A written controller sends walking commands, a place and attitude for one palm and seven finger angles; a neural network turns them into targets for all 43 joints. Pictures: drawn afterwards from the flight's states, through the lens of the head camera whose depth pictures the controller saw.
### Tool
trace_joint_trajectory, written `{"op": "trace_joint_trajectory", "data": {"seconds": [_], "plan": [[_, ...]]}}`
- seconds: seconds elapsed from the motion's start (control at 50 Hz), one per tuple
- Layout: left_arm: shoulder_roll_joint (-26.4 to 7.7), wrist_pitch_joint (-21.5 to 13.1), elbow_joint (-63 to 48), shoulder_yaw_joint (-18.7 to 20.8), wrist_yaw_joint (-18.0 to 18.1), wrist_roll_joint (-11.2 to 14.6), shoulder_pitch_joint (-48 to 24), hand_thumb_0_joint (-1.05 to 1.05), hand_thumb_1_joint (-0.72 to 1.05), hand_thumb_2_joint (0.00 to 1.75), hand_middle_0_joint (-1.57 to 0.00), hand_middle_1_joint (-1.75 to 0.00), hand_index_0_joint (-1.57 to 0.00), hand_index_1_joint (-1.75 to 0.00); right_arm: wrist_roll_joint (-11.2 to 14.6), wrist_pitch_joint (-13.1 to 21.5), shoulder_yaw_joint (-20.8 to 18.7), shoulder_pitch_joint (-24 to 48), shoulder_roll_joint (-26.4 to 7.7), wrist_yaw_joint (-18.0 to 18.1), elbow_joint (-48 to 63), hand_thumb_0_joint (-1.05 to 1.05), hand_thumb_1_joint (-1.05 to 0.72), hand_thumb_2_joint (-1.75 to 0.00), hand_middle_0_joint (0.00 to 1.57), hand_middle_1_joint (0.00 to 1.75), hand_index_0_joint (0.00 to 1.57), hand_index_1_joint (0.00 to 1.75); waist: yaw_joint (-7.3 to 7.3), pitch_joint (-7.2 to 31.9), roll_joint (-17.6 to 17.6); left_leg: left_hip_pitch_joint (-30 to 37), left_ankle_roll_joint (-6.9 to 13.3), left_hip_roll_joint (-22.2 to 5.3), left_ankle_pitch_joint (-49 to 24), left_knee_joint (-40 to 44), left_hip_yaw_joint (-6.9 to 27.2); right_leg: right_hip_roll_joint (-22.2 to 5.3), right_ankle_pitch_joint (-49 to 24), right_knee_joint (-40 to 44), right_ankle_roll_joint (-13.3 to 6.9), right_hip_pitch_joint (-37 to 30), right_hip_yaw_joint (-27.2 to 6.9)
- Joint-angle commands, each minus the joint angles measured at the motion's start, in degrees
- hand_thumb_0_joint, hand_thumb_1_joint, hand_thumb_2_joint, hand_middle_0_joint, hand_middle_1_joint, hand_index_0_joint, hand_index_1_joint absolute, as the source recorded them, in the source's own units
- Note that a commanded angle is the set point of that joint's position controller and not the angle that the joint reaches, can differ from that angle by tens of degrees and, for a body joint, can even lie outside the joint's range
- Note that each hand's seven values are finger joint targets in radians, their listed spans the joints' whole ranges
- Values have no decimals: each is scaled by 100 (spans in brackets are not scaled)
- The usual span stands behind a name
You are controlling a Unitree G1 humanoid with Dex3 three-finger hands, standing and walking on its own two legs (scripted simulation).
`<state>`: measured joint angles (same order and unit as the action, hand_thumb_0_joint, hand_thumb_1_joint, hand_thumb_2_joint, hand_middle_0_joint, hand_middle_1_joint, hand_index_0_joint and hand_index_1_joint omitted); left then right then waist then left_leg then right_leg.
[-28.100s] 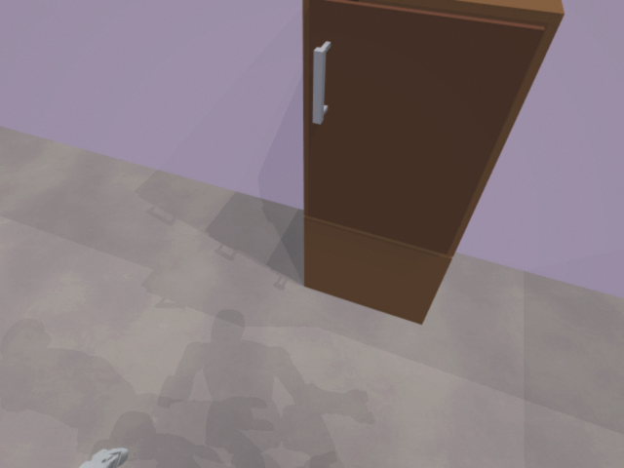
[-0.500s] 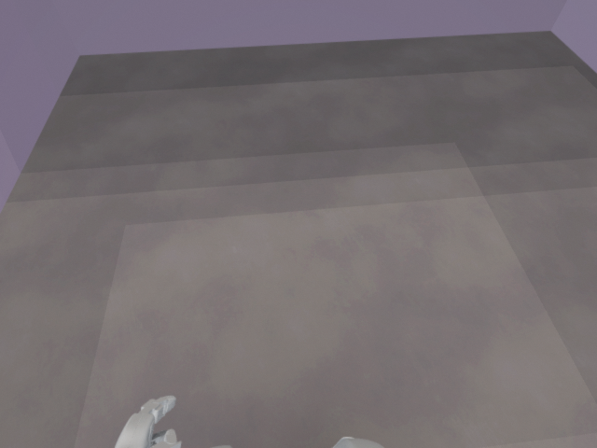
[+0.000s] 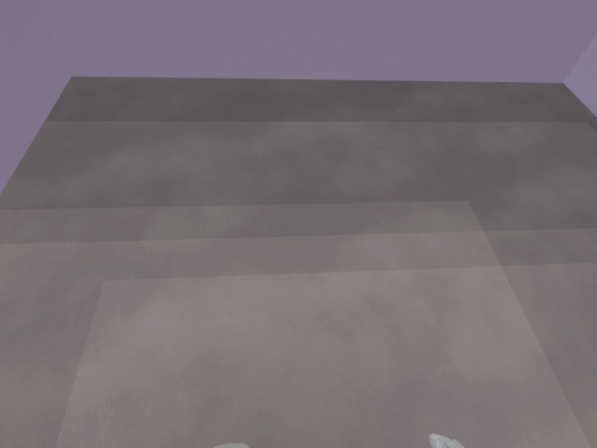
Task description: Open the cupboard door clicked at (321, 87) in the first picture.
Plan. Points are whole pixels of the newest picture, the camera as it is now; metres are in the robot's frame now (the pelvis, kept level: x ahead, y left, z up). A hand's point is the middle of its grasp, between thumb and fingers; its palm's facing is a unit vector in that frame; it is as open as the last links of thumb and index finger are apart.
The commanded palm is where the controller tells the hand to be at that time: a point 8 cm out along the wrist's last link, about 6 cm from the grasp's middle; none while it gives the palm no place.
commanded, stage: turn to face it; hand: left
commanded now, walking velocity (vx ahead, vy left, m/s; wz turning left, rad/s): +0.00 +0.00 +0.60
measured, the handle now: out of the picture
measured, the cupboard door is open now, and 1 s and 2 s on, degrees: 41 41 41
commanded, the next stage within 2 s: none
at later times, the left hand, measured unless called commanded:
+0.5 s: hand (195, 435) +0.15 +0.16 -0.14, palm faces +0.30 -0.93 -0.24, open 7.4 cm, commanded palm none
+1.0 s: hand out of the picture +0.10 +0.17 -0.15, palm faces +0.58 -0.74 -0.33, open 7.4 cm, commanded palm none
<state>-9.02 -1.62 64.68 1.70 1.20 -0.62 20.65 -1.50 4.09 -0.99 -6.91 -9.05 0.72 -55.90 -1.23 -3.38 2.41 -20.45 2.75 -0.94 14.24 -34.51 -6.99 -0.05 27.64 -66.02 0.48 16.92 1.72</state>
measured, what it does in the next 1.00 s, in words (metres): walks ahead, turning left: right foot, then left foot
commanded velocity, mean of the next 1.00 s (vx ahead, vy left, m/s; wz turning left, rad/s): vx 0.00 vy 0.00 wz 0.60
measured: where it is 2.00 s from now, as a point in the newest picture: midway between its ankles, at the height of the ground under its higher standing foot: outside the picture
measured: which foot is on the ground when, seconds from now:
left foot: down 0.00-0.28, up 0.30-0.62, down 0.64-0.96, up 0.98-1.00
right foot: up 0.00-0.28, down 0.30-0.64, up 0.66-0.94, down 0.96-1.00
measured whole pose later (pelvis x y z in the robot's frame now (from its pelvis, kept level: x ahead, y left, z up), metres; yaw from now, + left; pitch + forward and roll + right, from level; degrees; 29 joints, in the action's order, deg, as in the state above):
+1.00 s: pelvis +0.16 -0.06 +0.00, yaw +37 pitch +1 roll +1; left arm -14.0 0.7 49.4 3.3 0.8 -1.6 10.6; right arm -1.2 -3.8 -4.1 -8.4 -14.1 -1.1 -52.0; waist 0.1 -4.7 -1.8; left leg -23.9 -2.1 0.4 23.6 -43.7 4.8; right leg -3.4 17.2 -36.8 2.2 19.5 2.5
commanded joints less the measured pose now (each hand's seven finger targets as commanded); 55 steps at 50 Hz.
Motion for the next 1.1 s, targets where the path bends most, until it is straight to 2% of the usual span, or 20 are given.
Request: {"op": "trace_joint_trajectory", "data": {"seconds": [0.0,0.22,0.24,0.26,0.28,0.3,0.4,0.5,0.56,0.58,0.62,0.66,0.72,0.9,0.92,0.94,0.96,0.98,1.02,1.08], "plan": [[-229,13,-606,113,-51,-45,-52,0,90,90,-20,-30,-20,-30,47,-45,-151,-937,-824,151,-135,0,-90,-90,20,30,20,30,58,339,-994,696,707,-1429,-4450,1496,1385,-461,-445,410,258,722,-182],[-633,121,-1170,321,-31,0,-654,0,90,90,-20,-30,-20,-30,31,-442,-414,-631,-1228,63,148,0,-90,-90,20,30,20,30,-64,503,-1034,-119,356,-933,-1781,959,2105,-55,-1427,3599,300,-782,157],[-887,51,-1165,369,-1,-13,-465,0,90,90,-20,-30,-20,-30,77,-440,-410,-642,-1107,30,192,0,-90,-90,20,30,20,30,-163,648,-488,-624,68,-657,-1100,516,1893,-500,-1943,4311,219,-1626,-272],[-1458,-3,-1143,486,65,-92,-283,0,90,90,-20,-30,-20,-30,130,-421,-362,-715,-729,-9,297,0,-90,-90,20,30,20,30,-232,868,1092,-1478,-391,121,606,-692,918,-1972,-2804,4711,-211,-2358,-1553],[-1734,20,-1195,508,80,-76,-116,0,90,90,-20,-30,-20,-30,110,-457,-409,-632,-784,-11,409,0,-90,-90,20,30,20,30,-321,941,1637,-1430,-537,245,2416,-2252,594,-3089,-3681,4876,-878,-1842,-2180],[-1584,32,-1265,448,108,-65,-351,0,90,90,-20,-30,-20,-30,98,-506,-410,-696,-839,-33,376,0,-90,-90,20,30,20,30,-188,792,1112,-1403,-498,-36,2267,-3088,820,-3002,-3448,4786,-1152,-1469,-1808],[-1116,40,-1413,312,101,-67,-932,0,90,90,-20,-30,-20,-30,87,-647,-327,-463,-576,-175,340,0,-90,-90,20,30,20,30,149,331,981,-1246,-686,-276,1308,-2673,393,-1944,-4700,4436,-599,-1175,180],[-1417,51,-1376,399,65,-115,-669,0,90,90,-20,-30,-20,-30,101,-608,-275,-70,-553,-248,569,0,-90,-90,20,30,20,30,-16,325,923,-654,-615,-78,1087,-990,-82,-2005,-5050,4023,-525,-1385,500],[-1503,55,-1442,452,27,-67,-762,0,90,90,-20,-30,-20,-30,63,-575,-334,-353,-794,-229,620,0,-90,-90,20,30,20,30,248,640,787,292,-508,103,139,156,-272,-1917,-5024,3238,-264,-1185,835],[-1443,64,-1491,427,8,-40,-849,0,90,90,-20,-30,-20,-30,41,-543,-407,-769,-1043,-227,549,0,-90,-90,20,30,20,30,489,979,345,1197,-420,-53,-756,801,-53,-1827,-4420,2426,-62,-739,950],[-852,139,-1935,266,-35,33,-1156,0,90,90,-20,-30,-20,-30,32,-486,-680,-1510,-2190,-113,488,0,-90,-90,20,30,20,30,874,1611,-2189,2634,1091,-2480,-5079,1061,3205,-583,1248,-88,518,1654,520],[-974,234,-2030,308,4,-40,-1391,0,90,90,-20,-30,-20,-30,20,-487,-642,-1210,-2042,-41,548,0,-90,-90,20,30,20,30,698,1197,-1051,1944,1153,-2289,-3381,1139,2589,-718,730,-470,415,1839,-92],[-985,326,-1743,339,-42,-49,-1206,0,90,90,-20,-30,-20,-30,7,-474,-507,-329,-1636,17,776,0,-90,-90,20,30,20,30,301,571,-1404,965,642,-1492,-2396,1320,1953,-664,-141,-109,478,1532,-242],[-1008,244,-1606,356,-64,-27,-326,0,90,90,-20,-30,-20,-30,23,-620,-593,295,-1668,-66,985,0,-90,-90,20,30,20,30,-116,498,-1026,-396,301,-874,-370,895,2070,-78,-1067,3343,371,-750,244],[-1281,176,-1598,420,-27,-74,-70,0,90,90,-20,-30,-20,-30,76,-626,-568,330,-1407,-83,1048,0,-90,-90,20,30,20,30,-275,511,-206,-918,-5,-376,251,131,1756,-591,-1030,4430,265,-1287,-287],[-1884,110,-1651,524,30,-170,-55,0,90,90,-20,-30,-20,-30,117,-620,-499,237,-932,-119,1162,0,-90,-90,20,30,20,30,-301,472,1736,-1738,-510,518,1710,-1526,746,-2314,-899,5303,-331,-1471,-2287],[-1972,127,-1740,478,63,-113,-208,0,90,90,-20,-30,-20,-30,85,-631,-526,394,-1149,-150,1183,0,-90,-90,20,30,20,30,-314,409,1760,-1527,-453,282,2208,-2935,1006,-2913,-1177,5402,-786,-665,-2656],[-1746,147,-1870,438,76,-91,-630,0,90,90,-20,-30,-20,-30,77,-661,-537,229,-1124,-191,1178,0,-90,-90,20,30,20,30,-40,288,1064,-1356,-414,103,1817,-3368,1177,-2726,-933,5363,-899,-280,-2022],[-1366,138,-1931,347,71,-86,-1096,0,90,90,-20,-30,-20,-30,43,-747,-542,63,-1061,-230,844,0,-90,-90,20,30,20,30,220,170,1290,-1291,-539,-88,1162,-3936,931,-1999,-1455,5056,-617,-153,-1125],[-1205,86,-1868,309,84,-91,-906,0,90,90,-20,-30,-20,-30,95,-737,-439,86,-840,-266,797,0,-90,-90,20,30,20,30,171,423,1062,-1133,-675,-93,1076,-2980,580,-1791,-3315,4640,-529,-888,-149]]}}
